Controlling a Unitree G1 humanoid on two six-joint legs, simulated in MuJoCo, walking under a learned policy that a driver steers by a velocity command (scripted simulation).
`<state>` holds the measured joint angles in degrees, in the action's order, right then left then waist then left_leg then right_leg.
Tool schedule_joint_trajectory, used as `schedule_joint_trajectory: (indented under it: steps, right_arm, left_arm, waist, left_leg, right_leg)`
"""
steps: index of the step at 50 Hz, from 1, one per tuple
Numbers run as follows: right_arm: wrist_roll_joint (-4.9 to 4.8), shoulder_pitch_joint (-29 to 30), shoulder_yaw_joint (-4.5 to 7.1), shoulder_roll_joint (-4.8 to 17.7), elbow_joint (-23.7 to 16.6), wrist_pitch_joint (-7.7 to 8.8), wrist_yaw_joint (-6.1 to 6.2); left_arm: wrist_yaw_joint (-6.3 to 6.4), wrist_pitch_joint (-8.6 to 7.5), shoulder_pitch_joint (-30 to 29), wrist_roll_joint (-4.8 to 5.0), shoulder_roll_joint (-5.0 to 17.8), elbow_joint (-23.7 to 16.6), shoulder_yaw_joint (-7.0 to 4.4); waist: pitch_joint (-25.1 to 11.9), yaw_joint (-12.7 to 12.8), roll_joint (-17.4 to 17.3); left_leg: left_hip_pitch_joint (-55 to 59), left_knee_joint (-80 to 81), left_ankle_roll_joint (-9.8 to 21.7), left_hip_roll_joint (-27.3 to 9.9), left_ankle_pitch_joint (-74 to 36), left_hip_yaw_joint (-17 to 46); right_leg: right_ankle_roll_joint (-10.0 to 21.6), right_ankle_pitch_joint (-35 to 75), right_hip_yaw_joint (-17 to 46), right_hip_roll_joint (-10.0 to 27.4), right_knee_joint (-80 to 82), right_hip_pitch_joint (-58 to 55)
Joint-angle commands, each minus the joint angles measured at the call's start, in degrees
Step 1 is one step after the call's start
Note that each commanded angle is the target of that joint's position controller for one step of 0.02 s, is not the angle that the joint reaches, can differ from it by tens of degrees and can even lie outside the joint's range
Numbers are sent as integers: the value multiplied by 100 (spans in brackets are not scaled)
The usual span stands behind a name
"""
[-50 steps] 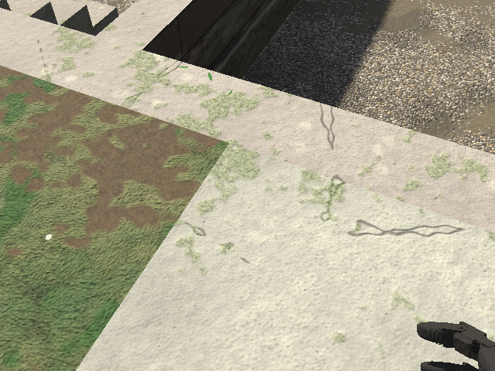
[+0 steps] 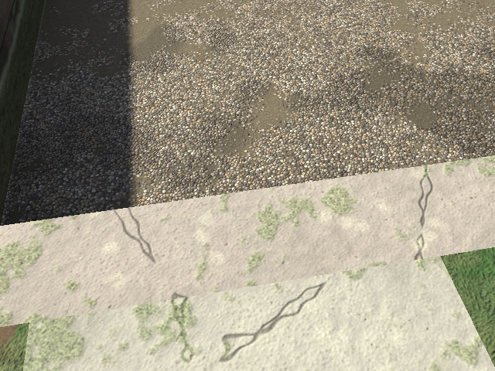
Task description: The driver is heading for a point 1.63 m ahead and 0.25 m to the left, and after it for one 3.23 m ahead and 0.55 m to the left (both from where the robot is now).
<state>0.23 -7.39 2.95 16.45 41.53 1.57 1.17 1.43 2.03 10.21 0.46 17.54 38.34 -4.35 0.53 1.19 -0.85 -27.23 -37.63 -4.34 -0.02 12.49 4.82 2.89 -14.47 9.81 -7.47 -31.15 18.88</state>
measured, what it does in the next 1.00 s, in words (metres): steps on the spot: left foot, then right foot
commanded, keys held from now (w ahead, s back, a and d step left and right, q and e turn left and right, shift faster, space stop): no key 1.00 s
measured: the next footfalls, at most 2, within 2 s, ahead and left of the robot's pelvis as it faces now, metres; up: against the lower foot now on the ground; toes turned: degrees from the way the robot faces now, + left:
left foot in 0.02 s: +0.10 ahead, +0.14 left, +0.00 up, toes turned -4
right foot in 0.32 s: +0.04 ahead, -0.13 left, +0.00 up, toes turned +1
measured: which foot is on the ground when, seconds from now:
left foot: up 0.00-0.00, down 0.02-1.00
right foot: down 0.00-0.04, up 0.06-0.30, down 0.32-1.00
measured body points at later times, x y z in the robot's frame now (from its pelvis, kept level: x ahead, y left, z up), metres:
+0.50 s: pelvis +0.02 +0.00 +0.00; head +0.03 -0.01 +0.45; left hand +0.15 +0.25 -0.11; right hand +0.14 -0.26 -0.12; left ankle +0.06 +0.14 -0.73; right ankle +0.00 -0.13 -0.73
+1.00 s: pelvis +0.03 -0.01 +0.00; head +0.04 -0.01 +0.45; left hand +0.11 +0.24 -0.13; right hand +0.09 -0.28 -0.14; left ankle +0.06 +0.14 -0.73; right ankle +0.00 -0.13 -0.73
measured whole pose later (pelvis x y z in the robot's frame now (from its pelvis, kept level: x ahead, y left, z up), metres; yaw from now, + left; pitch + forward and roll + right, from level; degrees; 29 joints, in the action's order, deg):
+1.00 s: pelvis +0.03 -0.01 +0.00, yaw -2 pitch -2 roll +0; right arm 0.1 -11.1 2.8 13.3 56.6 -0.4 2.4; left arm 1.4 -0.4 14.4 -0.3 12.1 51.9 -1.9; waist 2.3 -0.8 -0.3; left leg -14.1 -29.7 -2.8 -1.9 13.9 2.8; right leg 0.1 -19.2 2.8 -1.1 -30.0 9.0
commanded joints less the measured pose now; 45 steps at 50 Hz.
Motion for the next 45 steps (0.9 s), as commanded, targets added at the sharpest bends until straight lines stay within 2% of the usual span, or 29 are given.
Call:
schedule_joint_trajectory:
  steps: [1, 2, 3, 4, 5, 6, 7, 8, 9, 11, 13, 15, 16, 17, 18, 19, 20, 23, 34, 45]
  right_arm:
    - [53, -194, 181, 605, -381, 196, -55]
    - [180, -214, 228, 970, -478, 206, -26]
    - [311, -117, 251, 1093, -400, 144, -16]
    - [246, -247, 171, 724, -407, 151, -31]
    - [173, -290, 164, 689, -395, 153, -42]
    - [114, -220, 179, 735, -384, 132, -41]
    - [38, -100, 166, 709, -388, 111, -37]
    - [26, 32, 135, 646, -380, 73, -30]
    - [39, 145, 122, 597, -371, 26, -38]
    - [43, 95, 122, 533, -324, -55, -43]
    - [23, -104, 138, 598, -247, -104, -44]
    - [-41, -126, 102, 540, -193, -112, -60]
    - [-37, -314, 77, 495, -129, -72, -74]
    - [56, -362, 36, 422, -127, -8, -108]
    - [114, -565, 0, 242, -116, 55, -148]
    - [168, -250, -7, 309, -82, 67, -144]
    - [140, -63, 22, 374, -78, 58, -134]
    - [85, -129, 37, 362, 17, -14, -46]
    - [24, -309, 83, 325, 565, -59, 41]
    - [-9, -387, 107, 329, 1147, -131, 129]
  left_arm:
    - [17, -63, -54, 3, 483, -368, -57]
    - [17, -92, 230, -128, 206, -388, 34]
    - [20, -129, 609, -90, 254, -415, 7]
    - [27, -151, 405, -126, 673, -404, -78]
    - [32, -125, 203, -48, 899, -368, -171]
    - [56, -60, 166, -22, 807, -271, -184]
    - [65, 11, 141, -33, 725, -255, -171]
    - [51, 55, 168, -16, 538, -217, -123]
    - [33, 70, 192, -5, 341, -196, -59]
    - [3, 48, 36, -4, 66, -190, 45]
    - [-19, 38, -9, 31, 132, -147, 22]
    - [-44, 26, 184, -1, 155, 4, 7]
    - [-46, 23, 138, -74, 287, -13, -3]
    - [-19, 23, 148, -146, 566, -78, -42]
    - [-28, 27, 50, -151, 729, 40, -92]
    - [-78, -7, -51, -158, 360, 11, -18]
    - [-97, -51, -81, -203, 198, 41, 40]
    - [-73, -201, 33, -161, 270, 152, 46]
    - [-15, -287, 358, -102, 127, 490, 103]
    - [5, -304, 511, -75, 49, 978, 117]
  waist:
    - [-696, -234, 857]
    - [-876, -23, -47]
    - [-757, 312, -1385]
    - [-825, 9, -1320]
    - [-754, -122, -957]
    - [-718, -94, -657]
    - [-610, -82, -621]
    - [-577, -3, -609]
    - [-546, 55, -692]
    - [-622, -82, -977]
    - [-721, -191, -1112]
    - [-654, -59, -1007]
    - [-638, -118, -841]
    - [-686, -201, -366]
    - [-626, -502, 604]
    - [-457, -295, 647]
    - [-243, -254, 556]
    - [19, -251, 549]
    - [-7, -194, 167]
    - [22, -192, 122]
  left_leg:
    - [1267, 1497, 357, -236, -1307, 42]
    - [1878, 1580, 731, -1289, -2743, 989]
    - [2026, 1559, 1745, -2093, -3827, 2018]
    - [1987, 1719, 2222, -2328, -3517, 2497]
    - [2033, 1652, 2118, -2084, -3190, 2158]
    - [2033, 1582, 1894, -1806, -2909, 1786]
    - [1946, 1576, 1761, -1685, -2773, 1538]
    - [1759, 1599, 1634, -1488, -2698, 1216]
    - [1596, 1611, 1512, -1235, -2651, 868]
    - [1652, 1561, 1454, -1000, -2617, 556]
    - [1829, 1490, 1532, -1054, -2365, 648]
    - [1637, 1416, 1361, -961, -1724, 615]
    - [1372, 1445, 1102, -905, -1187, 629]
    - [1003, 1226, 799, -735, -602, 428]
    - [1076, 1220, 504, -243, 91, -126]
    - [1454, 1091, 291, -169, 84, -263]
    - [1520, 1056, 256, -170, -48, -261]
    - [1534, 1005, 342, -213, -365, -198]
    - [1688, 987, 260, -223, -802, -192]
    - [1778, 1037, 264, -224, -950, -205]
  right_leg:
    - [484, 1642, 1244, 1198, 52, -420]
    - [138, 365, 690, 716, -795, -54]
    - [-214, -1855, 26, 39, -1424, 683]
    - [-469, -2386, -2, 311, -2307, 915]
    - [-565, -2234, -17, 350, -2899, 1061]
    - [-656, -2032, -38, 391, -3187, 1143]
    - [-737, -1832, -20, 472, -3216, 1157]
    - [-787, -1684, -105, 550, -2961, 915]
    - [-822, -1553, -353, 578, -2470, 633]
    - [-846, -1328, -682, 647, -1407, 166]
    - [-803, -810, -781, 657, -532, -193]
    - [-610, 311, -915, 605, 838, -826]
    - [-463, 701, -696, 752, 985, -1194]
    - [-257, 1397, -225, 1243, 824, -1533]
    - [41, 865, -98, 1391, 621, -1093]
    - [121, -47, -60, 1305, 825, -506]
    - [39, -407, -83, 1231, 924, -263]
    - [-140, -143, -200, 1116, 867, -93]
    - [-147, 401, -326, 988, 712, -303]
    - [-177, 702, -491, 880, 733, -447]
Keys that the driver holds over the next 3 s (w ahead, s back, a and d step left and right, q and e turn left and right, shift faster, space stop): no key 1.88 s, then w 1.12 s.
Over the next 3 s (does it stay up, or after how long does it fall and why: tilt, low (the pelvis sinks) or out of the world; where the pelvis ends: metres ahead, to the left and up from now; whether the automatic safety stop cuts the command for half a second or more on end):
stays up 0.50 -0.03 0.01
